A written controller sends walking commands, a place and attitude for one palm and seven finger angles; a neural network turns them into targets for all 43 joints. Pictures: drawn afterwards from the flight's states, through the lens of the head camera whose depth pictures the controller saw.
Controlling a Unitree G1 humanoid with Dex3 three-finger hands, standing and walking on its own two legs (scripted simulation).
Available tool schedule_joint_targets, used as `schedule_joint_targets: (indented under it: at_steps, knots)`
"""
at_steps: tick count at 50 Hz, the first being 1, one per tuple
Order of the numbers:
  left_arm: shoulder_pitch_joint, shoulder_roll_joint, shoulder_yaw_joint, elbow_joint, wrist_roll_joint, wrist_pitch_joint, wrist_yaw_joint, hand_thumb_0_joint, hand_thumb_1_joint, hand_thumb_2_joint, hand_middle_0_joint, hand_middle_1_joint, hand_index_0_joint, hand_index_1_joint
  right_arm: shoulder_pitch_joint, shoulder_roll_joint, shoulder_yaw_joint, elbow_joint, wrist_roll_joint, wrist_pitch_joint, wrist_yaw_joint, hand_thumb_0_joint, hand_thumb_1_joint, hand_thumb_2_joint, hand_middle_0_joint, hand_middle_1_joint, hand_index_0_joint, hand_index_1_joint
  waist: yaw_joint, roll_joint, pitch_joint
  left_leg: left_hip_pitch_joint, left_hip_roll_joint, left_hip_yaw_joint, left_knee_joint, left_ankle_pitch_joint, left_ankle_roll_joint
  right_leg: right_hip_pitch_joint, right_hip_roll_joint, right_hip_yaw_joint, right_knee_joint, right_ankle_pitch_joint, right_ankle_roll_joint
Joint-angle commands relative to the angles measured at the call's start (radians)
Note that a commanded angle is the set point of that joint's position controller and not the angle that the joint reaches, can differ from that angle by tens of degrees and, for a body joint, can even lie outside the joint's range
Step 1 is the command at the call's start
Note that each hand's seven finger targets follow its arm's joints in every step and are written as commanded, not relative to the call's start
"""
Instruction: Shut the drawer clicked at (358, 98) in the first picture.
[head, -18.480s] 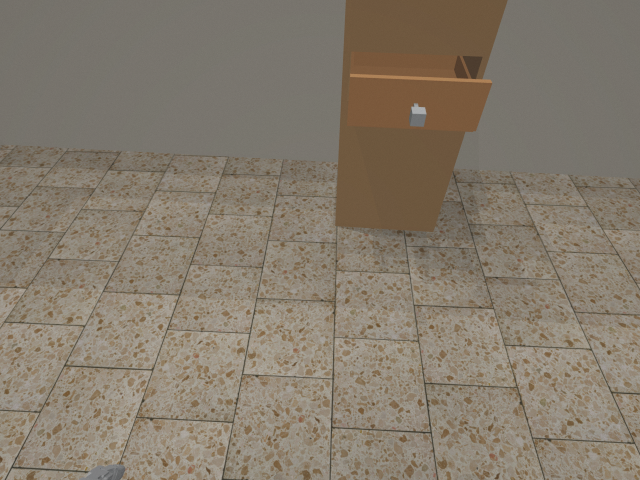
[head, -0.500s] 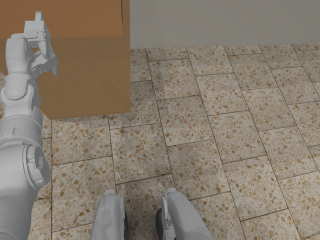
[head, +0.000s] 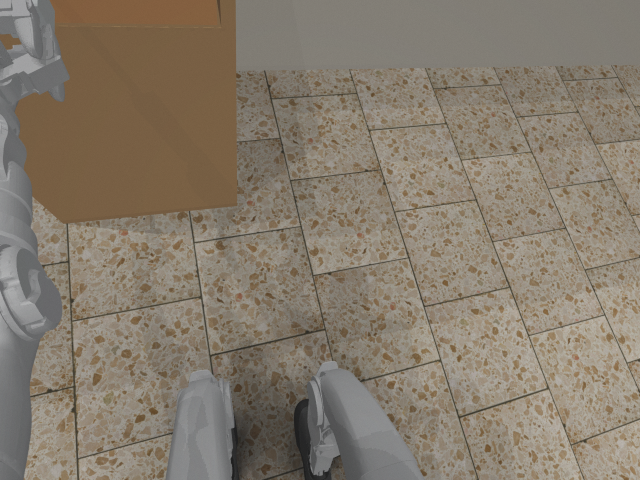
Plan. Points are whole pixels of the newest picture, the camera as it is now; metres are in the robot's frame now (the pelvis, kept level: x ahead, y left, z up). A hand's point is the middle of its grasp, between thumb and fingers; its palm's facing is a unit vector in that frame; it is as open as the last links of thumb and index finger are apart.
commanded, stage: push the drawer shut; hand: left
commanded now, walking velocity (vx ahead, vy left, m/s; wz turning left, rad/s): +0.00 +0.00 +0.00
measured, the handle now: out of the picture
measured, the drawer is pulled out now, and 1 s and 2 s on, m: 0.00 0.00 0.00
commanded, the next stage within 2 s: pull the fist back off the drawer in 0.12 s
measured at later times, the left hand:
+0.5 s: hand (49, 55) +0.57 +0.22 +0.06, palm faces +0.07 -1.00 -0.05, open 3.4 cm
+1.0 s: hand (59, 62) +0.56 +0.21 +0.06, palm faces +0.09 -1.00 -0.02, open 3.3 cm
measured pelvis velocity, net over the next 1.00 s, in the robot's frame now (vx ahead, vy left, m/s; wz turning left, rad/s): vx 0.02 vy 0.01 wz -0.01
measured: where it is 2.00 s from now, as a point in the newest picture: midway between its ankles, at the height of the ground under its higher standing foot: (270, 464)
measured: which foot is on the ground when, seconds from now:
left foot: down 0.00-1.00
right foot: down 0.00-1.00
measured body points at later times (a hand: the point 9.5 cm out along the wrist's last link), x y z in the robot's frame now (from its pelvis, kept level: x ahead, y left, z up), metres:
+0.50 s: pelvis -0.02 +0.00 -0.01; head +0.18 +0.06 +0.39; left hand +0.56 +0.28 +0.07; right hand -0.04 -0.26 -0.09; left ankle +0.06 +0.10 -0.59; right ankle +0.03 -0.11 -0.59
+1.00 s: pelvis +0.02 +0.01 +0.02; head +0.20 +0.04 +0.43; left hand +0.55 +0.27 +0.07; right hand +0.02 -0.25 -0.09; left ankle +0.06 +0.10 -0.59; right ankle +0.03 -0.11 -0.59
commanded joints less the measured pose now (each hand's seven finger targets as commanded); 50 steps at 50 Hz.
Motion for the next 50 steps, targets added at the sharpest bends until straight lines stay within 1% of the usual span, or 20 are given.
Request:
schedule_joint_targets:
  at_steps: [1,2,4,9,11,14,17,19,23,25,28,31,33,34,36,37,38,40,46,50]
  knots:
    - [-0.694,0.204,-0.011,-0.299,-0.032,-0.080,0.032,0.000,0.900,0.900,-1.400,-1.600,-1.400,-1.600,0.226,-0.220,-0.071,-0.006,-0.004,-0.019,-0.017,0.000,-0.900,-0.900,0.200,0.300,0.200,0.300,-0.095,0.324,-0.561,0.644,0.012,-0.090,-0.144,0.203,0.021,0.026,0.013,0.077,-0.189,0.131,0.000]
    - [-0.685,0.230,-0.003,-0.282,-0.027,-0.074,0.034,0.000,0.900,0.900,-1.400,-1.600,-1.400,-1.600,0.225,-0.229,-0.068,-0.007,-0.003,-0.019,-0.021,0.000,-0.900,-0.900,0.200,0.300,0.200,0.300,-0.096,0.318,-0.554,0.638,0.015,-0.096,-0.149,0.185,0.019,0.019,0.013,0.075,-0.187,0.122,0.000]
    - [-0.701,0.233,-0.019,-0.270,-0.022,-0.063,0.037,0.000,0.900,0.900,-1.400,-1.600,-1.400,-1.600,0.218,-0.229,-0.061,-0.008,-0.001,-0.026,-0.026,0.000,-0.900,-0.900,0.200,0.300,0.200,0.300,-0.103,0.312,-0.532,0.603,0.016,-0.097,-0.155,0.129,0.021,0.015,0.012,0.077,-0.189,0.093,0.003]
    - [-0.735,0.215,-0.054,-0.279,-0.020,-0.049,0.045,0.000,0.900,0.900,-1.400,-1.600,-1.400,-1.600,0.212,-0.233,-0.053,-0.005,-0.001,-0.053,-0.039,0.000,-0.900,-0.900,0.200,0.300,0.200,0.300,-0.119,0.345,-0.540,0.610,0.021,-0.107,-0.171,0.069,0.021,-0.012,0.006,0.078,-0.190,0.072,0.005]
    - [-0.726,0.216,-0.052,-0.266,-0.026,-0.043,0.044,0.000,0.900,0.900,-1.400,-1.600,-1.400,-1.600,0.211,-0.232,-0.050,-0.002,0.001,-0.064,-0.041,0.000,-0.900,-0.900,0.200,0.300,0.200,0.300,-0.123,0.337,-0.526,0.596,0.022,-0.105,-0.173,0.049,0.024,-0.008,0.007,0.080,-0.195,0.062,0.005]
    - [-0.726,0.228,-0.050,-0.273,-0.025,-0.033,0.041,0.000,0.900,0.900,-1.400,-1.600,-1.400,-1.600,0.212,-0.235,-0.048,-0.006,0.001,-0.070,-0.043,0.000,-0.900,-0.900,0.200,0.300,0.200,0.300,-0.116,0.335,-0.544,0.581,0.020,-0.101,-0.170,0.047,0.022,0.007,0.007,0.079,-0.191,0.061,0.005]
    - [-0.720,0.218,-0.048,-0.268,-0.025,-0.028,0.043,0.000,0.900,0.900,-1.400,-1.600,-1.400,-1.600,0.214,-0.234,-0.048,-0.009,0.000,-0.073,-0.039,0.000,-0.900,-0.900,0.200,0.300,0.200,0.300,-0.111,0.344,-0.527,0.594,0.019,-0.109,-0.182,0.033,0.019,-0.009,0.006,0.073,-0.190,0.058,0.002]
    - [-0.705,0.237,-0.031,-0.253,-0.027,-0.021,0.043,0.000,0.900,0.900,-1.400,-1.600,-1.400,-1.600,0.220,-0.235,-0.046,-0.014,-0.002,-0.072,-0.039,0.000,-0.900,-0.900,0.200,0.300,0.200,0.300,-0.106,0.314,-0.522,0.558,0.016,-0.102,-0.173,0.042,0.022,0.020,0.007,0.078,-0.191,0.060,0.003]
    - [-0.688,0.256,0.002,-0.270,-0.029,-0.020,0.037,0.000,0.900,0.900,-1.400,-1.600,-1.400,-1.600,0.232,-0.234,-0.052,-0.017,-0.004,-0.067,-0.031,0.000,-0.900,-0.900,0.200,0.300,0.200,0.300,-0.087,0.309,-0.547,0.566,0.016,-0.098,-0.167,0.076,0.020,0.037,0.009,0.075,-0.186,0.075,0.002]
    - [-0.658,0.217,-0.014,-0.266,-0.033,-0.013,0.031,0.000,0.900,0.900,-1.400,-1.600,-1.400,-1.600,0.232,-0.230,-0.056,-0.017,-0.003,-0.063,-0.024,0.000,-0.900,-0.900,0.200,0.300,0.200,0.300,-0.083,0.304,-0.541,0.576,0.016,-0.098,-0.169,0.092,0.018,0.036,0.011,0.071,-0.189,0.083,0.001]
    - [-0.615,0.236,0.021,-0.301,-0.041,-0.021,0.027,0.000,0.900,0.900,-1.400,-1.600,-1.400,-1.600,0.233,-0.231,-0.063,-0.023,-0.002,-0.058,-0.016,0.000,-0.900,-0.900,0.200,0.300,0.200,0.300,-0.051,0.316,-0.567,0.610,0.016,-0.102,-0.180,0.112,0.013,0.045,0.010,0.067,-0.184,0.092,-0.002]
    - [-0.538,0.202,0.020,-0.283,-0.043,-0.019,0.026,0.000,0.900,0.900,-1.400,-1.600,-1.400,-1.600,0.233,-0.228,-0.066,-0.026,-0.001,-0.050,-0.008,0.000,-0.900,-0.900,0.200,0.300,0.200,0.300,-0.040,0.286,-0.539,0.621,0.018,-0.108,-0.196,0.117,0.011,0.045,0.010,0.061,-0.185,0.094,-0.002]
    - [-0.518,0.179,0.010,-0.326,-0.048,-0.026,0.028,0.000,0.900,0.900,-1.400,-1.600,-1.400,-1.600,0.226,-0.223,-0.072,-0.030,0.000,-0.044,-0.004,0.000,-0.900,-0.900,0.200,0.300,0.200,0.300,-0.031,0.291,-0.555,0.644,0.018,-0.101,-0.197,0.145,0.010,0.058,0.007,0.063,-0.192,0.111,0.001]
    - [-0.473,0.196,0.034,-0.331,-0.047,-0.028,0.030,0.000,0.900,0.900,-1.400,-1.600,-1.400,-1.600,0.229,-0.224,-0.075,-0.033,0.001,-0.038,-0.002,0.000,-0.900,-0.900,0.200,0.300,0.200,0.300,-0.011,0.281,-0.567,0.661,0.019,-0.102,-0.204,0.170,0.007,0.078,0.008,0.059,-0.190,0.122,-0.002]
    - [-0.451,0.158,0.023,-0.371,-0.053,-0.042,0.033,0.000,0.900,0.900,-1.400,-1.600,-1.400,-1.600,0.226,-0.216,-0.082,-0.033,0.001,-0.034,0.005,0.000,-0.900,-0.900,0.200,0.300,0.200,0.300,-0.006,0.291,-0.601,0.707,0.019,-0.102,-0.202,0.227,0.005,0.081,0.007,0.060,-0.188,0.151,-0.002]
    - [-0.415,0.158,0.032,-0.373,-0.056,-0.044,0.033,0.000,0.900,0.900,-1.400,-1.600,-1.400,-1.600,0.222,-0.215,-0.085,-0.036,0.003,-0.030,0.008,0.000,-0.900,-0.900,0.200,0.300,0.200,0.300,0.008,0.289,-0.598,0.711,0.018,-0.094,-0.203,0.246,0.003,0.098,0.007,0.061,-0.194,0.161,-0.002]
    - [-0.370,0.157,0.046,-0.372,-0.063,-0.046,0.034,0.000,0.900,0.900,-1.400,-1.600,-1.400,-1.600,0.221,-0.213,-0.087,-0.039,0.004,-0.025,0.010,0.000,-0.900,-0.900,0.200,0.300,0.200,0.300,0.016,0.260,-0.599,0.703,0.017,-0.085,-0.202,0.261,0.005,0.127,0.008,0.063,-0.201,0.171,0.000]
    - [-0.307,0.148,0.049,-0.361,-0.068,-0.047,0.032,0.000,0.900,0.900,-1.400,-1.600,-1.400,-1.600,0.212,-0.209,-0.088,-0.046,0.010,-0.016,0.011,0.000,-0.900,-0.900,0.200,0.300,0.200,0.300,0.021,0.203,-0.567,0.654,0.015,-0.064,-0.202,0.264,0.010,0.179,0.011,0.071,-0.214,0.181,0.006]
    - [-0.267,0.107,0.045,-0.415,-0.079,-0.093,0.035,0.000,0.900,0.900,-1.400,-1.600,-1.400,-1.600,0.201,-0.197,-0.103,-0.042,0.012,0.003,0.016,0.000,-0.900,-0.900,0.200,0.300,0.200,0.300,0.032,0.213,-0.571,0.716,0.012,-0.056,-0.196,0.389,0.006,0.199,0.009,0.075,-0.210,0.271,0.004]
    - [-0.211,0.081,0.039,-0.380,-0.088,-0.099,0.027,0.000,0.900,0.900,-1.400,-1.600,-1.400,-1.600,0.200,-0.193,-0.108,-0.044,0.014,0.019,0.018,0.000,-0.900,-0.900,0.200,0.300,0.200,0.300,0.032,0.165,-0.547,0.687,0.007,-0.037,-0.189,0.432,0.010,0.249,0.008,0.081,-0.214,0.337,0.010]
